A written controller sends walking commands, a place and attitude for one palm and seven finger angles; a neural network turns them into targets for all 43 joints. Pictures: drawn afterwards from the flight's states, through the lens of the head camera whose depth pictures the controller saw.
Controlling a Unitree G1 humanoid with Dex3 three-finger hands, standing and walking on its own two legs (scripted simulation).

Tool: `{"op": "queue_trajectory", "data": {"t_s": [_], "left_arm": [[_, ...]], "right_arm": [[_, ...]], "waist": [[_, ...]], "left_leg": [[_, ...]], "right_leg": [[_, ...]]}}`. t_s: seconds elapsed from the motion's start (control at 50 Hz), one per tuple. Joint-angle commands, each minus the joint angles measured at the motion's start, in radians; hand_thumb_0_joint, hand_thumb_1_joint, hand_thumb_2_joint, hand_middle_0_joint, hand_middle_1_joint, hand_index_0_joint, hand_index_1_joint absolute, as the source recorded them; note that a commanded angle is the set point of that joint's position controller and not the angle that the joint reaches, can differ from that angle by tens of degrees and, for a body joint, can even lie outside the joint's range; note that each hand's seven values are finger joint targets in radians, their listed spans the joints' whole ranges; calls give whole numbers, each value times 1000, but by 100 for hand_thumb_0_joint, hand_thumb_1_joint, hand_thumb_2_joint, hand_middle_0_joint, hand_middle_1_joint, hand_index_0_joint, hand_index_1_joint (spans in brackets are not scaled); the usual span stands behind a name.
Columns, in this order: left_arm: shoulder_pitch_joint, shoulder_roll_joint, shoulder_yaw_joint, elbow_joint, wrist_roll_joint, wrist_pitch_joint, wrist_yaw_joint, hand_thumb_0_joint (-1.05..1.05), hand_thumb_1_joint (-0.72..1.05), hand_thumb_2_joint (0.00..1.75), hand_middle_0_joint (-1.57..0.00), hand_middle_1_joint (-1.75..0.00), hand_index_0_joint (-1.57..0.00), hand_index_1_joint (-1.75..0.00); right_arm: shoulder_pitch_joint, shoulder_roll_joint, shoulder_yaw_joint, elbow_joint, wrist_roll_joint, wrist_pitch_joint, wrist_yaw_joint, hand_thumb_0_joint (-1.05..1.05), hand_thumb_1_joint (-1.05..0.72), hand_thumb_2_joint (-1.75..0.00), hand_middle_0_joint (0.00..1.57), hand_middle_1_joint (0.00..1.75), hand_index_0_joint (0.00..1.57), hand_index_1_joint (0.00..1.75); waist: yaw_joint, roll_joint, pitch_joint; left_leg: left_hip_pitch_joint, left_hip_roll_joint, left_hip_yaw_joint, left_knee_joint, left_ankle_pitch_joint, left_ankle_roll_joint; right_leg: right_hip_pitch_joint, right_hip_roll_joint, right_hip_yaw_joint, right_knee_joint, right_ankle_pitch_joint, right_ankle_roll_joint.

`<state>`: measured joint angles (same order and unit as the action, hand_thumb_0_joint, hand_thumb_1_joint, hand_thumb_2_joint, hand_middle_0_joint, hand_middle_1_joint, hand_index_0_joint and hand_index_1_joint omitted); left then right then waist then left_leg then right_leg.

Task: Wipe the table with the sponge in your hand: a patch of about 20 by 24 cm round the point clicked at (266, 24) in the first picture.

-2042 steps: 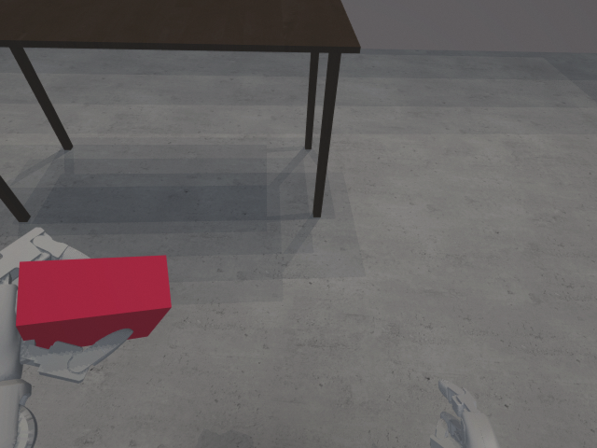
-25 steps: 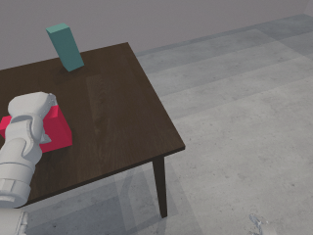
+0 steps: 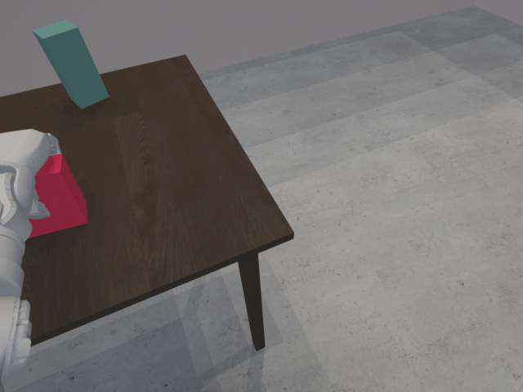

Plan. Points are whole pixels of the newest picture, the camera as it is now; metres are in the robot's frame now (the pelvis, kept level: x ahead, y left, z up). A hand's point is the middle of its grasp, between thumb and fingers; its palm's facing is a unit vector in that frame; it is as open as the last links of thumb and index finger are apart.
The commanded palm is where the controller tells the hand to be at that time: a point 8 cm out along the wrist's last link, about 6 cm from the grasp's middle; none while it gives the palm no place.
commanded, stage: wipe forward along the first lane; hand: left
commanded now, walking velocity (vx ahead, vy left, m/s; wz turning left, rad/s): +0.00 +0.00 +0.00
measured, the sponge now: (34, 208) +0.37 +0.39 +0.08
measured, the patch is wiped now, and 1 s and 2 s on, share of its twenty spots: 0.35 0.45 0.55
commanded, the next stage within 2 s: slide across to the middle lane in 0.12 s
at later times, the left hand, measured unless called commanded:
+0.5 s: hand (46, 160) +0.43 +0.37 +0.13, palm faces -0.09 +0.04 -0.99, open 9.6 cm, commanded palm +0.42 +0.36 +0.18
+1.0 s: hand (78, 156) +0.44 +0.32 +0.13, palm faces -0.07 +0.02 -1.00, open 9.6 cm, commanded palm +0.42 +0.32 +0.18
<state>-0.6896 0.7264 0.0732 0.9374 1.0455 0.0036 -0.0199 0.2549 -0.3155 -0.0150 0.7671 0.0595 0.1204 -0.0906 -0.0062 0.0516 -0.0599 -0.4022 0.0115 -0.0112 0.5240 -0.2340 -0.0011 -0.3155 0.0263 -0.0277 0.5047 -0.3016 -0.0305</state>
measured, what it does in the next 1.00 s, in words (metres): stands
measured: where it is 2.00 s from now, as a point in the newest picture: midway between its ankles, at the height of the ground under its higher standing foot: outside the picture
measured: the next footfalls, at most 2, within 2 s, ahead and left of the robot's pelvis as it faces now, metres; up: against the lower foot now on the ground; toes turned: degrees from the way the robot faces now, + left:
none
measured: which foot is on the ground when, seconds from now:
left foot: down 0.00-1.00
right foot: down 0.00-1.00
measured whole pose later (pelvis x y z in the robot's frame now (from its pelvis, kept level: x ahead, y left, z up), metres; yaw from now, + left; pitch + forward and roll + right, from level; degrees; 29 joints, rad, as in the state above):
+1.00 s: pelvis +0.02 +0.02 +0.00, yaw +0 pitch +6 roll +0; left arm -0.77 0.57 -0.07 0.88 1.02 0.17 0.01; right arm 0.20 -0.29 0.00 0.75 0.05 0.12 -0.06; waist 0.00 0.06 -0.07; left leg -0.35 -0.02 0.00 0.48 -0.24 0.02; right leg -0.26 0.00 -0.02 0.45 -0.30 -0.01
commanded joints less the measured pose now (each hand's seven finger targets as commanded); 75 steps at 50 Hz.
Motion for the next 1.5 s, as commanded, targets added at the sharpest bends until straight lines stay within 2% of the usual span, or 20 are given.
{"op": "queue_trajectory", "data": {"t_s": [0.0, 0.06, 0.18, 0.28, 0.36, 0.38, 0.44, 0.54, 0.56, 0.74, 0.86, 0.92, 0.94, 1.0, 1.04, 1.16, 1.24, 1.3, 1.34, 1.48], "left_arm": [[-364, 346, 57, -45, 39, 12, 51, 0, 10, 130, -120, -160, -120, -160], [-408, 398, 78, -7, 49, 6, 54, 0, 10, 130, -120, -160, -120, -160], [-445, 363, 28, 43, 73, 0, 53, 0, 10, 130, -120, -160, -120, -160], [-442, 296, 13, -52, 30, -28, 51, 0, 10, 130, -120, -160, -120, -160], [-493, 251, -6, -109, -18, -34, 57, 0, 10, 130, -120, -160, -120, -160], [-471, 261, 16, -115, -23, -31, 63, 0, 10, 130, -120, -160, -120, -160], [-493, 252, 10, -185, -19, -4, 72, 0, 10, 130, -120, -160, -120, -160], [-532, 272, 31, -220, -13, 58, 91, 0, 10, 130, -120, -160, -120, -160], [-549, 233, -7, -202, -8, 70, 93, 0, 10, 130, -120, -160, -120, -160], [-560, 191, -32, -226, -1, 143, 80, 0, 10, 130, -120, -160, -120, -160], [-558, 106, -98, -262, -6, 166, 68, 0, 10, 130, -120, -160, -120, -160], [-580, 120, -82, -254, -13, 175, 72, 0, 10, 130, -120, -160, -120, -160], [-560, 168, -35, -261, -16, 176, 71, 0, 10, 130, -120, -160, -120, -160], [-461, 127, -53, -230, -14, 188, 73, 0, 10, 130, -120, -160, -120, -160], [-424, 183, -2, -256, -8, 188, 71, 0, 10, 130, -120, -160, -120, -160], [-338, 121, -53, -268, -19, 215, 56, 0, 10, 130, -120, -160, -120, -160], [-264, 135, -31, -308, -25, 228, 36, 0, 10, 130, -120, -160, -120, -160], [-240, 75, -82, -332, -32, 238, 23, 0, 10, 130, -120, -160, -120, -160], [-203, 106, -48, -350, -39, 241, 17, 0, 10, 130, -120, -160, -120, -160], [-115, -5, -125, -410, -54, 270, 8, 0, 10, 130, -120, -160, -120, -160]], "right_arm": [[-3, -154, -46, -93, -2, -36, -7, 0, -90, -90, 20, 30, 20, 30], [24, -157, -47, -82, -2, -35, -8, 0, -90, -90, 20, 30, 20, 30], [61, -158, -52, -77, -5, -36, -6, 0, -90, -90, 20, 30, 20, 30], [73, -145, -65, -85, -7, -39, 0, 0, -90, -90, 20, 30, 20, 30], [65, -138, -62, -84, 1, -43, 3, 0, -90, -90, 20, 30, 20, 30], [64, -139, -64, -80, -2, -44, 6, 0, -90, -90, 20, 30, 20, 30], [37, -136, -58, -89, -3, -45, 15, 0, -90, -90, 20, 30, 20, 30], [1, -133, -50, -91, -4, -40, 22, 0, -90, -90, 20, 30, 20, 30], [3, -127, -49, -86, -2, -40, 24, 0, -90, -90, 20, 30, 20, 30], [-36, -124, -40, -99, -11, -34, 28, 0, -90, -90, 20, 30, 20, 30], [-53, -114, -38, -110, -10, -31, 31, 0, -90, -90, 20, 30, 20, 30], [-56, -117, -35, -104, -12, -31, 29, 0, -90, -90, 20, 30, 20, 30], [-62, -121, -35, -104, -15, -30, 26, 0, -90, -90, 20, 30, 20, 30], [-71, -115, -32, -108, -11, -26, 28, 0, -90, -90, 20, 30, 20, 30], [-88, -123, -30, -116, -15, -20, 27, 0, -90, -90, 20, 30, 20, 30], [-118, -122, -28, -128, -4, -19, 25, 0, -90, -90, 20, 30, 20, 30], [-138, -124, -29, -139, -6, -17, 24, 0, -90, -90, 20, 30, 20, 30], [-148, -120, -27, -145, -1, -19, 22, 0, -90, -90, 20, 30, 20, 30], [-163, -124, -25, -152, -4, -20, 18, 0, -90, -90, 20, 30, 20, 30], [-194, -112, -20, -172, 2, -25, 18, 0, -90, -90, 20, 30, 20, 30]], "waist": [[-30, -58, -191], [-32, -41, -232], [-46, 1, -259], [-36, 25, -333], [-49, 13, -317], [-33, 19, -318], [-14, 80, -333], [-5, 73, -334], [-25, 57, -318], [-10, 43, -380], [-27, 43, -356], [-28, 15, -335], [-4, 36, -365], [2, -7, -338], [29, 2, -365], [10, -38, -287], [33, -26, -287], [13, -35, -234], [34, -19, -244], [28, -56, -202]], "left_leg": [[56, -57, 43, -36, 109, 54], [49, -57, 43, -28, 132, 53], [71, -46, 36, -10, 147, 51], [156, -33, 30, 4, 242, 54], [191, -29, 18, -13, 259, 54], [198, -27, 14, -17, 272, 53], [233, -25, 11, -34, 342, 46], [245, -27, 5, -52, 377, 40], [252, -30, 5, -47, 372, 41], [295, -27, 7, -54, 441, 33], [320, -30, 6, -42, 476, 36], [299, -37, 13, -47, 424, 40], [294, -37, 15, -56, 442, 36], [262, -42, 27, -59, 407, 41], [248, -42, 35, -68, 416, 40], [219, -46, 50, -79, 341, 50], [208, -53, 55, -80, 329, 50], [210, -52, 57, -78, 306, 53], [211, -54, 57, -83, 302, 50], [213, -56, 58, -76, 282, 51]], "right_leg": [[53, 12, 35, -76, 231, -5], [69, 12, 42, -63, 260, -6], [14, 21, 33, -49, 248, -12], [24, 26, 26, -40, 303, -16], [17, 28, 18, -45, 290, -14], [19, 29, 13, -46, 292, -17], [38, 30, 8, -56, 310, -27], [74, 30, 2, -64, 323, -30], [59, 30, -1, -60, 314, -24], [108, 23, -1, -69, 368, -26], [91, 22, -3, -64, 380, -19], [102, 20, -2, -69, 389, -20], [133, 18, 3, -72, 405, -26], [157, 16, 0, -67, 413, -19], [206, 13, 13, -71, 450, -24], [198, 11, 16, -78, 432, -11], [223, 9, 27, -86, 449, -15], [185, 10, 20, -86, 424, -9], [201, 9, 29, -91, 420, -16], [168, 8, 20, -82, 401, -10]]}}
